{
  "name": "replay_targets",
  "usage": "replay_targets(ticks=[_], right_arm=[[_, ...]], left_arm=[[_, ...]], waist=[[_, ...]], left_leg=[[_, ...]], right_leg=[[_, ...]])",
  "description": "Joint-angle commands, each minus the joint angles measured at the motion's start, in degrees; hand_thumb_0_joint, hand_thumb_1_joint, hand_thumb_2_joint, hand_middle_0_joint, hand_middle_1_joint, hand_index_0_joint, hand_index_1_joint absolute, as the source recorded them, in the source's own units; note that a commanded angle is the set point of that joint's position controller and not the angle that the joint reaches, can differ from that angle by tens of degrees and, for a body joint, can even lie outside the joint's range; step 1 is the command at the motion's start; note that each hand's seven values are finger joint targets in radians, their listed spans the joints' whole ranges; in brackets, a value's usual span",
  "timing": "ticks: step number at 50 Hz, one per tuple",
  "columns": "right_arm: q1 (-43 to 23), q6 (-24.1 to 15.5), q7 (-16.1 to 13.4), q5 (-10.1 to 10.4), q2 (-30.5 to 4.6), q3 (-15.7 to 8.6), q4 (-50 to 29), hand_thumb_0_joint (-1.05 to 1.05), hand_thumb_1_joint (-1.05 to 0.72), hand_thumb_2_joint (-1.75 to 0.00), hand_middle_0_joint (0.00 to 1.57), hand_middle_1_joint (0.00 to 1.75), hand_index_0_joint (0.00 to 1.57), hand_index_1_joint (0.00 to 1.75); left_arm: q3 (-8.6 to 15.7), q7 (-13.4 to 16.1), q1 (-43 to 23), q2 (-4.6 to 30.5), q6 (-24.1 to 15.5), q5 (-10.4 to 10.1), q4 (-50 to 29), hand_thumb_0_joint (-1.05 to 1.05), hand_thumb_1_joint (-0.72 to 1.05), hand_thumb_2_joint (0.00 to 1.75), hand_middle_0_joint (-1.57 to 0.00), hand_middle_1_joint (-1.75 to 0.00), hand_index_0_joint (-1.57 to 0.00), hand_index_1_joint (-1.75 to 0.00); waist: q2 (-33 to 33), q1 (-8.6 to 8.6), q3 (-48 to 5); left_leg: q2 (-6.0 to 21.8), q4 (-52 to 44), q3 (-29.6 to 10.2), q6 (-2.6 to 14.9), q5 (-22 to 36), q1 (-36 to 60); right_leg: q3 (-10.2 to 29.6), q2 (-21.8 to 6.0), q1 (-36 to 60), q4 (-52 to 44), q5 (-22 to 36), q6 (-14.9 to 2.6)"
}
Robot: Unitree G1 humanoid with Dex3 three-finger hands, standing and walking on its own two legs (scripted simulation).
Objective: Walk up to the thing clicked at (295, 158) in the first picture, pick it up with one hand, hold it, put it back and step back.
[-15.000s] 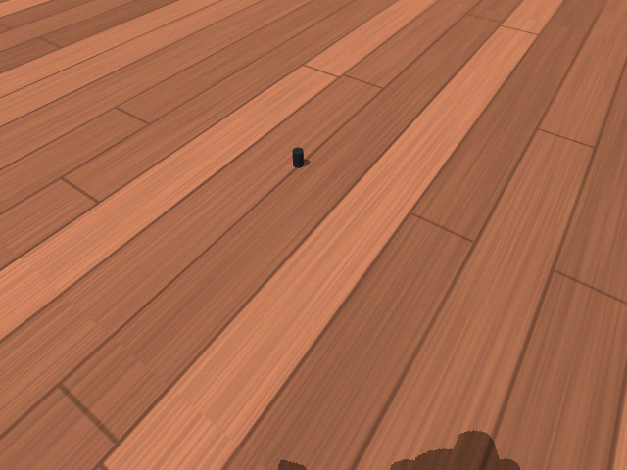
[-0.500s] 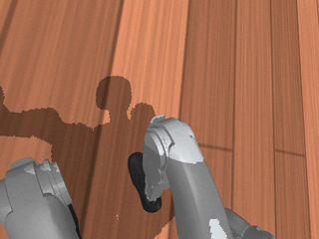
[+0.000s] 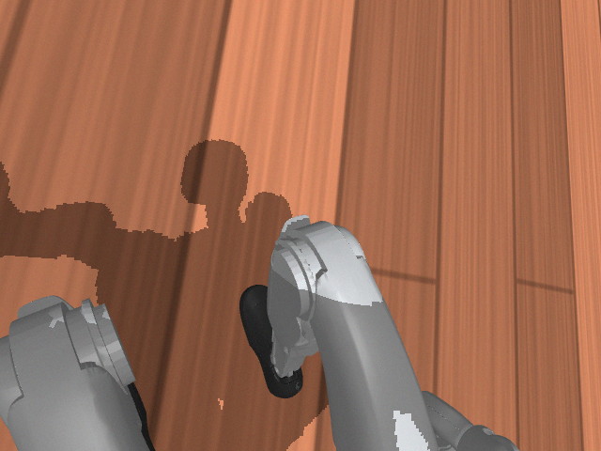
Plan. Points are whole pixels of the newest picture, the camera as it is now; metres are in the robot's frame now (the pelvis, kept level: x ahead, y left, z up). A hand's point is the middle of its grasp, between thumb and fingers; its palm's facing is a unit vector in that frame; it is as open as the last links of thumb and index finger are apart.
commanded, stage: close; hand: left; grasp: from above
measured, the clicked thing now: out of the picture +0.45 +0.29 -0.26
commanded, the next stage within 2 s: settle in 0.16 s
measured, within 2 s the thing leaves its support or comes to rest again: leaves its support in 0.56 s
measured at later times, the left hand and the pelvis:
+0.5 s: hand out of the picture +0.43 +0.30 -0.24, palm faces -0.45 -0.15 -0.88, open 8.8 cm; pelvis +0.00 +0.00 +0.00, yaw +0 degrees
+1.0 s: hand out of the picture +0.43 +0.31 -0.15, palm faces -0.47 -0.11 -0.88, open 8.8 cm; pelvis +0.01 -0.01 +0.03, yaw +6 degrees
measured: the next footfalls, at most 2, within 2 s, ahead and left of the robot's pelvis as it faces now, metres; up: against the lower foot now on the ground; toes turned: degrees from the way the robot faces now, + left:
none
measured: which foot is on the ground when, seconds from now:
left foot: down 0.00-1.00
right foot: down 0.00-1.00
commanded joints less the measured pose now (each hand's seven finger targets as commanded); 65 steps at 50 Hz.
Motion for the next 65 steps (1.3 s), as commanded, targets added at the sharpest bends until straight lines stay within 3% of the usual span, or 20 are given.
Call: replay_targets(ticks=[1, 6, 8, 11, 19, 21, 23, 25, 28, 29, 31, 33, 37, 38, 40, 42, 43, 47, 51, 65], right_arm=[[10.7, -0.3, -0.1, 0.5, -18.2, -5.3, 0.7, 0.0, -0.9, -0.9, 0.2, 0.3, 0.2, 0.3], [11.1, -0.5, -0.3, 0.4, -18.3, -5.2, 0.9, 0.0, -0.9, -0.9, 0.2, 0.3, 0.2, 0.3], [10.2, -0.7, -0.3, 0.4, -18.1, -5.2, 1.0, 0.0, -0.9, -0.9, 0.2, 0.3, 0.2, 0.3], [10.9, -0.4, -0.5, 0.8, -18.6, -5.6, 0.8, 0.0, -0.9, -0.9, 0.2, 0.3, 0.2, 0.3], [11.1, -0.6, -0.2, 0.7, -18.4, -5.5, 0.8, 0.0, -0.92, -0.9, 0.2, 0.3, 0.2, 0.3], [11.9, -0.3, -0.3, 1.1, -18.4, -6.0, 0.9, 0.0, -0.92, -0.9, 0.2, 0.3, 0.2, 0.3], [10.7, -0.5, -0.1, 1.2, -17.9, -6.6, 1.0, 0.0, -0.92, -0.9, 0.2, 0.3, 0.2, 0.3], [11.9, -0.1, -0.2, 1.6, -17.9, -7.2, 1.4, 0.0, -0.92, -0.9, 0.2, 0.3, 0.2, 0.3], [11.5, -0.1, 0.6, 1.8, -17.8, -9.0, 1.4, 0.0, -0.91, -0.9, 0.2, 0.3, 0.2, 0.3], [12.3, 0.3, 0.7, 2.3, -17.1, -9.1, 2.0, 0.0, -0.91, -0.9, 0.2, 0.3, 0.2, 0.3], [11.7, 0.8, 1.0, 2.8, -16.7, -10.8, 1.6, 0.0, -0.92, -0.9, 0.2, 0.3, 0.2, 0.3], [11.8, 1.4, 1.1, 3.8, -16.5, -11.8, 2.0, 0.0, -0.91, -0.9, 0.2, 0.3, 0.2, 0.3], [13.0, 3.1, 0.8, 5.4, -15.4, -13.4, 2.5, 0.0, -0.91, -0.9, 0.2, 0.3, 0.2, 0.3], [13.1, 3.4, 0.5, 5.7, -15.4, -13.7, 2.1, 0.0, -0.91, -0.9, 0.2, 0.3, 0.2, 0.3], [13.8, 4.6, 0.1, 6.5, -13.8, -14.1, 3.6, 0.0, -0.91, -0.9, 0.2, 0.3, 0.2, 0.3], [13.7, 5.4, -0.8, 7.1, -14.8, -15.0, 1.8, 0.0, -0.91, -0.9, 0.2, 0.3, 0.2, 0.3], [13.9, 6.2, -1.3, 7.4, -13.5, -15.0, 2.7, 0.0, -0.91, -0.9, 0.2, 0.3, 0.2, 0.3], [14.8, 8.1, -3.3, 8.2, -12.4, -15.6, 2.5, 0.0, -0.91, -0.9, 0.2, 0.3, 0.2, 0.3], [14.7, 9.3, -5.4, 8.4, -11.5, -15.8, 2.2, 0.0, -0.91, -0.9, 0.2, 0.3, 0.2, 0.3], [14.9, 11.0, -10.0, 9.3, -10.7, -17.0, 1.9, 0.0, -0.91, -0.9, 0.2, 0.3, 0.2, 0.3]], left_arm=[[0.4, 2.6, -13.9, 8.9, -0.6, 0.3, -5.1, 0.0, 0.49, 0.72, -0.68, -1.04, -0.79, -0.93], [0.2, 2.7, -14.3, 9.4, -0.5, -0.4, -5.7, 0.0, 0.57, 0.74, -0.76, -1.02, -0.86, -0.92], [-1.4, 2.5, -14.2, 7.1, -0.3, -0.7, -5.8, 0.0, 0.61, 0.78, -0.81, -1.0, -0.89, -0.91], [-0.6, 2.9, -15.9, 8.9, -0.6, -0.5, -7.7, 0.0, 0.65, 0.78, -0.83, -1.01, -0.92, -0.92], [-0.3, 2.0, -14.8, 8.4, 0.6, -1.3, -5.8, 0.0, 0.66, 0.8, -0.89, -1.04, -0.98, -0.94], [1.5, 2.0, -16.8, 10.6, 0.5, -1.4, -10.4, 0.0, 0.65, 0.82, -0.9, -1.03, -0.99, -0.94], [0.3, 1.4, -15.6, 8.0, 1.0, -1.2, -9.0, 0.0, 0.67, 0.83, -0.91, -1.04, -1.0, -0.95], [3.1, 1.7, -15.4, 11.2, 1.1, -0.9, -14.2, 0.0, 0.67, 0.82, -0.91, -1.03, -1.0, -0.94], [3.3, 0.8, -14.5, 9.5, 1.9, -0.5, -16.2, 0.0, 0.69, 0.81, -0.92, -1.01, -1.01, -0.92], [5.4, 0.8, -13.4, 10.6, 2.4, -0.8, -17.2, 0.0, 0.67, 0.81, -0.91, -1.01, -1.0, -0.92], [3.6, -0.3, -13.0, 6.6, 2.8, -1.5, -20.3, 0.0, 0.66, 0.82, -0.92, -1.0, -1.0, -0.92], [4.3, -1.2, -12.0, 7.2, 3.6, -2.3, -23.1, 0.0, 0.66, 0.83, -0.91, -1.0, -0.99, -0.93], [1.9, -4.9, -10.1, 2.7, 5.6, -3.5, -24.8, 0.0, 0.64, 0.79, -0.91, -0.96, -0.98, -0.88], [2.6, -5.7, -10.7, 2.6, 5.9, -4.3, -23.5, 0.0, 0.63, 0.78, -0.91, -0.94, -0.98, -0.87], [-0.2, -8.0, -11.0, -1.2, 6.0, -5.5, -26.4, 0.0, 0.6, 0.78, -0.88, -0.94, -0.95, -0.88], [1.3, -10.0, -10.4, 1.0, 6.0, -5.7, -27.5, 0.0, 0.62, 0.8, -0.91, -0.93, -0.97, -0.87], [-0.8, -11.1, -11.4, -1.4, 5.7, -6.5, -29.0, 0.0, 0.6, 0.78, -0.91, -0.91, -0.97, -0.85], [-1.8, -14.3, -12.3, -2.1, 4.3, -6.6, -30.5, 0.0, 0.62, 0.78, -0.93, -0.9, -0.99, -0.84], [-1.8, -15.4, -13.2, -1.7, 2.7, -6.5, -30.4, 0.0, 0.66, 0.77, -0.96, -0.9, -1.02, -0.85], [-1.3, -14.4, -15.7, -1.4, 3.2, -4.3, -32.7, 0.0, 0.74, 0.85, -1.08, -0.81, -1.09, -0.8]], waist=[[26.6, -3.55, -34.7], [24.9, -3.69, -34.2], [24.5, -3.98, -33.5], [25.7, -3.46, -36.5], [26.1, -3.79, -34.1], [29.2, -2.28, -39.0], [30.0, -2.8, -37.5], [33.2, -0.7, -42.8], [34.7, -0.51, -42.0], [34.9, 0.55, -43.7], [35.7, 1.06, -44.8], [35.6, 2.99, -47.7], [31.9, 4.33, -48.6], [29.5, 3.48, -47.2], [28.3, 4.44, -47.4], [26.1, 4.32, -48.0], [25.4, 5.21, -48.3], [20.3, 5.21, -48.6], [17.5, 5.16, -48.7], [23.9, 7.5, -52.5]], left_leg=[[0.8, -17.1, 4.6, -0.47, 11.1, 26.1], [0.5, -16.9, 5.6, 0.01, 9.2, 24.0], [0.7, -16.8, 5.0, -0.14, 9.3, 24.1], [0.8, -16.8, 5.1, -0.17, 10.5, 25.3], [0.6, -17.5, 5.1, -0.29, 9.3, 24.9], [0.7, -18.2, 5.0, -0.62, 11.4, 27.6], [0.8, -18.1, 5.0, -0.91, 10.2, 28.2], [0.6, -18.4, 5.4, -1.09, 13.8, 30.5], [0.4, -18.1, 6.2, -1.27, 15.1, 31.2], [0.3, -18.6, 6.3, -1.3, 16.2, 31.6], [0.1, -18.6, 7.4, -1.2, 16.3, 32.2], [-0.1, -19.8, 7.7, -0.97, 15.8, 32.0], [-0.6, -20.6, 9.0, -0.08, 15.1, 30.1], [-0.6, -20.3, 9.0, 0.14, 13.9, 28.8], [-0.9, -21.5, 9.3, 0.32, 12.2, 28.0], [-1.3, -22.2, 9.3, 0.58, 12.1, 27.6], [-1.4, -22.6, 9.7, 0.74, 11.0, 26.6], [-1.9, -22.5, 11.2, 1.2, 11.2, 24.9], [-2.1, -22.6, 11.8, 1.35, 11.5, 24.5], [-2.0, -27.9, 12.0, 0.63, 11.7, 32.5]], right_leg=[[-7.0, 3.3, 19.2, -9.4, 11.6, -4.43], [-6.5, 3.5, 20.5, -11.2, 10.0, -4.41], [-6.8, 3.3, 19.2, -10.8, 10.0, -4.32], [-6.5, 3.6, 20.6, -10.9, 11.3, -4.46], [-6.6, 3.1, 19.8, -10.7, 10.4, -4.43], [-6.4, 3.1, 20.8, -10.4, 11.9, -4.71], [-6.6, 2.9, 18.1, -9.3, 11.1, -4.82], [-6.2, 3.1, 19.7, -9.1, 13.6, -5.1], [-6.2, 2.8, 16.7, -8.1, 14.0, -5.19], [-5.9, 2.6, 17.3, -8.3, 14.7, -5.29], [-5.3, 2.8, 17.0, -8.7, 14.5, -5.52], [-4.8, 2.7, 17.3, -9.3, 13.9, -5.87], [-3.4, 2.7, 16.8, -11.2, 12.9, -5.97], [-3.3, 2.3, 16.2, -11.3, 12.2, -5.82], [-2.5, 2.3, 16.8, -12.3, 10.2, -6.05], [-2.1, 1.7, 17.5, -13.0, 9.9, -5.89], [-1.5, 1.9, 18.2, -13.8, 8.8, -6.02], [0.0, 1.8, 22.5, -16.0, 8.2, -5.7], [1.0, 1.6, 24.6, -17.6, 8.3, -5.46], [0.6, 0.7, 20.4, -18.1, 8.3, -6.41]])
